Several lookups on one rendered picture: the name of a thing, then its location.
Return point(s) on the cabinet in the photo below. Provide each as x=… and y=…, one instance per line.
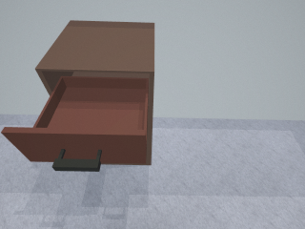
x=103, y=49

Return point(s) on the handle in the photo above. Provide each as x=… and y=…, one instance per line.
x=77, y=164

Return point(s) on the drawer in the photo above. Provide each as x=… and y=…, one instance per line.
x=85, y=114

